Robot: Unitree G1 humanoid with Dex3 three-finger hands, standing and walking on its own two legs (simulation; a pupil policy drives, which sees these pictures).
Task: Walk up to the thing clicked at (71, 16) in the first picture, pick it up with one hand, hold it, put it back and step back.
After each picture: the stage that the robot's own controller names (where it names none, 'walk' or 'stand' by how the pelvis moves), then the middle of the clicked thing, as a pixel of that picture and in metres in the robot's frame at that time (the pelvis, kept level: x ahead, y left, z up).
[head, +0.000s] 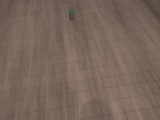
stand; (71, 15) +1.90 +0.21 -0.72
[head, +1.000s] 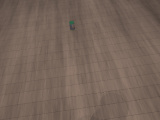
walk; (72, 25) +1.77 +0.34 -0.72
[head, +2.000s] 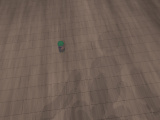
walk; (61, 46) +1.19 +0.35 -0.71
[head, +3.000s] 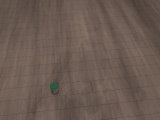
walk; (54, 89) +0.72 +0.26 -0.70
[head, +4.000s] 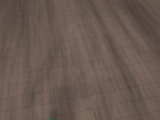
walk; out of the picture +0.42 +0.24 -0.71
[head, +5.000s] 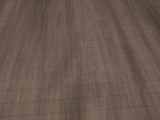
stand; out of the picture +0.34 +0.20 -0.72
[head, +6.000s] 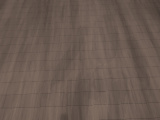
stand; out of the picture +0.36 +0.20 -0.72
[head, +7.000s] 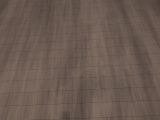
stand; out of the picture +0.37 +0.22 -0.72
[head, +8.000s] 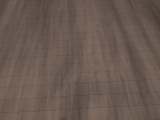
stand; out of the picture +0.36 +0.21 -0.73
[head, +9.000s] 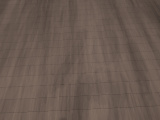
stand; out of the picture +0.35 +0.22 -0.73
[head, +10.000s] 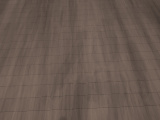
stand; out of the picture +0.36 +0.21 -0.73
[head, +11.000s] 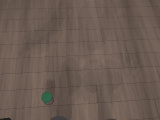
go down; (48, 98) +0.39 +0.22 -0.58
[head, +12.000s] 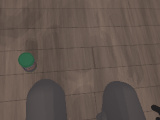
go down; (28, 63) +0.43 +0.27 -0.32
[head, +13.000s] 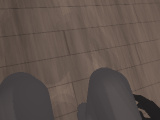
close in; out of the picture +0.41 +0.30 -0.24
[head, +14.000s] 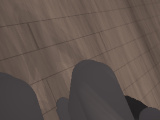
close; out of the picture +0.39 +0.32 -0.22
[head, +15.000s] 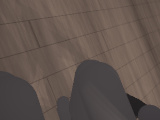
lift; out of the picture +0.38 +0.32 -0.22
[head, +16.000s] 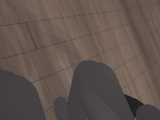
lift; out of the picture +0.37 +0.31 -0.22
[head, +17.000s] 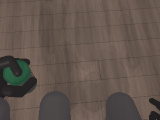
lift; (22, 78) +0.33 +0.22 -0.03
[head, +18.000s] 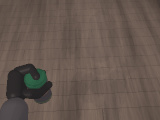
hold; (39, 86) +0.33 +0.18 +0.00
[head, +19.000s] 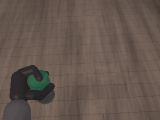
hold; (42, 87) +0.33 +0.17 +0.01
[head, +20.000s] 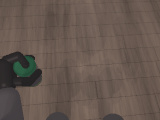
crouch; (29, 72) +0.38 +0.21 -0.06
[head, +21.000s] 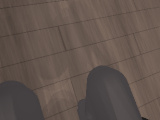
lower; out of the picture +0.44 +0.32 -0.15
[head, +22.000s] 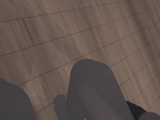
lower; out of the picture +0.40 +0.33 -0.22
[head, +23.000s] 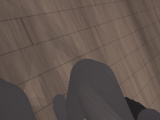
lower; out of the picture +0.40 +0.34 -0.22
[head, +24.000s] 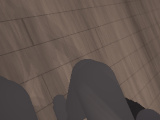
lower; out of the picture +0.40 +0.34 -0.22
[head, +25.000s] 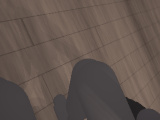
lower; out of the picture +0.40 +0.34 -0.22
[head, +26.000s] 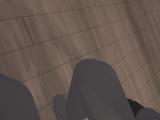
withdraw; out of the picture +0.39 +0.33 -0.23
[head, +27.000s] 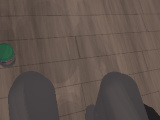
stand; (5, 56) +0.42 +0.30 -0.27
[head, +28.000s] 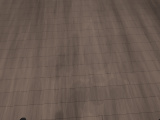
stand; out of the picture +0.37 +0.20 -0.65
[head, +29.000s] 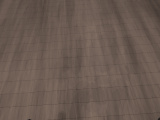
stand; out of the picture +0.39 +0.21 -0.67
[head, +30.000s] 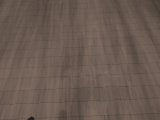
stand; out of the picture +0.39 +0.21 -0.67
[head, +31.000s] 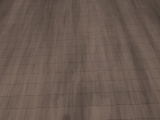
walk; out of the picture +0.40 +0.20 -0.72
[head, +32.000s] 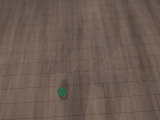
walk; (62, 93) +0.53 +0.21 -0.70
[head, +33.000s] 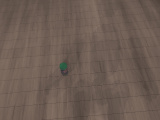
walk; (64, 69) +0.80 +0.23 -0.70
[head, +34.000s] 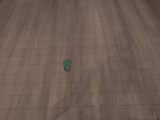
stand; (66, 66) +1.02 +0.25 -0.71
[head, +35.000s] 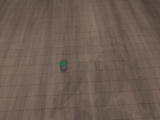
stand; (63, 66) +1.00 +0.24 -0.73
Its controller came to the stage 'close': yes
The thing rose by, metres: 0.70
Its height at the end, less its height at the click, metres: +0.00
